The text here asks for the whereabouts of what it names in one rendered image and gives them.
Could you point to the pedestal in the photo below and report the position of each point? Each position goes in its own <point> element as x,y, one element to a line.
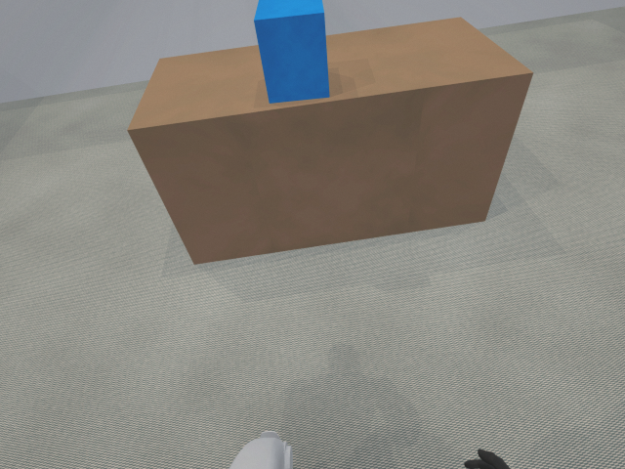
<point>413,137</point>

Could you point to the carton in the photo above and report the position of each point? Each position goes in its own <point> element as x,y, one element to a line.
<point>292,43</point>

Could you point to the left robot thigh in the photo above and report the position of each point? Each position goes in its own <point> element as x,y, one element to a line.
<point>264,453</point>

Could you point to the robot right hand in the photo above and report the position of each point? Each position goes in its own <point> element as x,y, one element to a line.
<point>488,460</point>

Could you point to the left robot shin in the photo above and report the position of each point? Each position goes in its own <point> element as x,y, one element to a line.
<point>269,434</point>

